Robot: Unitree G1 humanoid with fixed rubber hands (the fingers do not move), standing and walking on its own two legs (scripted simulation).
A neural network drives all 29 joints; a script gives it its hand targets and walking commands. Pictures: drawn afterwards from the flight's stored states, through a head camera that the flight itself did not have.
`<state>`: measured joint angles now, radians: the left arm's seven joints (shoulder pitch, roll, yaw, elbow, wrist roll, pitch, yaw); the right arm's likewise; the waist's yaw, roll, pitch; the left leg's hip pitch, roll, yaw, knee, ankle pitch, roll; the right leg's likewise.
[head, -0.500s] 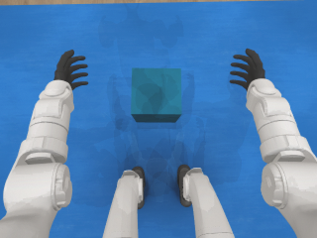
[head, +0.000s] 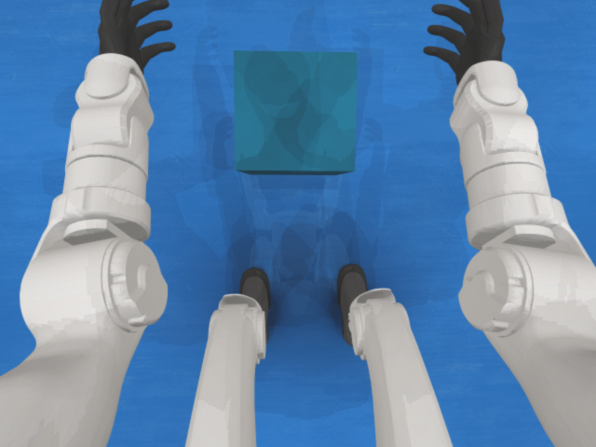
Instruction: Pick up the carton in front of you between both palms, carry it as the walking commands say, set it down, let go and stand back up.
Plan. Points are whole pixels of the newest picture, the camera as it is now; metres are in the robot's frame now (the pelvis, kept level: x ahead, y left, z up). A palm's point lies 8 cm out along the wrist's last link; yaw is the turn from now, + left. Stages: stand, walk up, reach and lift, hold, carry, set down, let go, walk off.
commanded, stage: reach and lift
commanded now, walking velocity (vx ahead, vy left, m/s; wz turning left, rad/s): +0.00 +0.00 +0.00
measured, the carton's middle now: (294, 124) +0.52 +0.01 -0.50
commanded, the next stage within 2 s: none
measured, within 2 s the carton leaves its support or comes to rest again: leaves its support in 1.62 s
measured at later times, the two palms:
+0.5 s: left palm (186, 114) +0.52 +0.19 -0.37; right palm (406, 114) +0.51 -0.18 -0.37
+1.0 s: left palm (200, 118) +0.53 +0.18 -0.43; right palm (387, 118) +0.52 -0.16 -0.43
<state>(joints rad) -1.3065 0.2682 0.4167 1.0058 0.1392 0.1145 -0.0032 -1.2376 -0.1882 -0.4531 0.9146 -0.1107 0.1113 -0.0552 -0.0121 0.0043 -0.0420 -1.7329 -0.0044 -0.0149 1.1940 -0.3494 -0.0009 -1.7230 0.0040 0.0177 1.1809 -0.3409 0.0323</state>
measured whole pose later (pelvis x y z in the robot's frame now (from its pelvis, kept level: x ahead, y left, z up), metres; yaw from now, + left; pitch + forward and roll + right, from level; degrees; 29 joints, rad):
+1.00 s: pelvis -0.05 +0.00 -0.26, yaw -1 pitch +37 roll -2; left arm -1.63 0.44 0.04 1.23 -0.21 0.08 0.08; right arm -1.58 -0.34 -0.14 1.16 0.19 0.07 -0.13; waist 0.00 -0.01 0.42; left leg -2.25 -0.03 -0.04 2.23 -0.62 -0.02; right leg -2.24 0.04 0.03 2.22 -0.62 0.06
